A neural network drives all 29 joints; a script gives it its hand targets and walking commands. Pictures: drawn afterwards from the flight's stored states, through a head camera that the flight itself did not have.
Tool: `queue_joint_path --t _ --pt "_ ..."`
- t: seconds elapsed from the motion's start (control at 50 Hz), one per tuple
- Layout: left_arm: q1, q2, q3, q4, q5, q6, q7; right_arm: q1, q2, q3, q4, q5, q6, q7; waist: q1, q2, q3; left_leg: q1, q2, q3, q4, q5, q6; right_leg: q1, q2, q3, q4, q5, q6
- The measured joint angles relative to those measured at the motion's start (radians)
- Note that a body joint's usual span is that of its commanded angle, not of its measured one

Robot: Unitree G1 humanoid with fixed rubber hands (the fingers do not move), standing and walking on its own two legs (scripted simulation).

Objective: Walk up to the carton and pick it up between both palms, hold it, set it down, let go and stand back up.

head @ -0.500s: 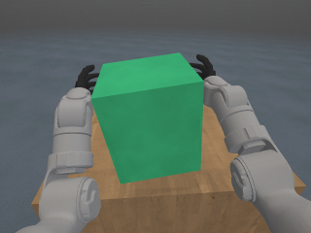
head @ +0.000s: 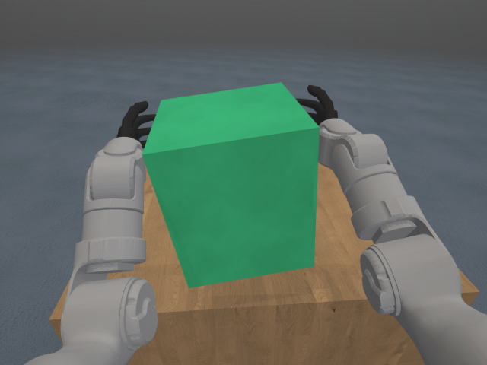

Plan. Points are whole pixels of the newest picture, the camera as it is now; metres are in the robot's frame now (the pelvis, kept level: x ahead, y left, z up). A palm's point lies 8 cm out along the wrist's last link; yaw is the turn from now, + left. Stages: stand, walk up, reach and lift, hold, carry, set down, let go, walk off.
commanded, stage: hold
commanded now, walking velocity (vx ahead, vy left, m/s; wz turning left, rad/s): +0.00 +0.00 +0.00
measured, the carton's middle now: (236, 181) +0.37 -0.01 +0.22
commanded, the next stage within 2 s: none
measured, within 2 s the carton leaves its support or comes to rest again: neither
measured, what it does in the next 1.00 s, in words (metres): stands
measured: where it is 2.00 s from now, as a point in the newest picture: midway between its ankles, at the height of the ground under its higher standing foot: outside the picture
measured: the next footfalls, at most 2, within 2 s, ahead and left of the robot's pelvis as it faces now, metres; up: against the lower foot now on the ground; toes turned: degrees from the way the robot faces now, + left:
none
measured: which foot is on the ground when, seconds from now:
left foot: down 0.00-1.00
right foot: down 0.00-1.00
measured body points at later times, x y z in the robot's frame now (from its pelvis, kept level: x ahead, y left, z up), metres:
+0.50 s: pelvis +0.00 +0.00 +0.00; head -0.10 +0.01 +0.44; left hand +0.38 +0.16 +0.29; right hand +0.38 -0.15 +0.31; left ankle +0.03 +0.12 -0.75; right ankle +0.01 -0.12 -0.75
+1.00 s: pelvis +0.00 +0.00 +0.00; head -0.10 +0.01 +0.44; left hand +0.38 +0.16 +0.29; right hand +0.38 -0.15 +0.31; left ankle +0.03 +0.12 -0.75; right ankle +0.01 -0.12 -0.75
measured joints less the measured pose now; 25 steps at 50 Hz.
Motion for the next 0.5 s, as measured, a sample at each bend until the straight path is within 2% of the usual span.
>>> queue_joint_path --t 0.5 --pt "0.000 -0.001 0.000 0.000 0.000 -0.001 0.001 0.000 0.000 -0.001 0.001 0.000 0.000 0.000 0.000 0.000 0.000 0.000 0.000 0.000 0.000 0.000 0.000 0.000 0.000 0.000 0.000 0.000 0.000"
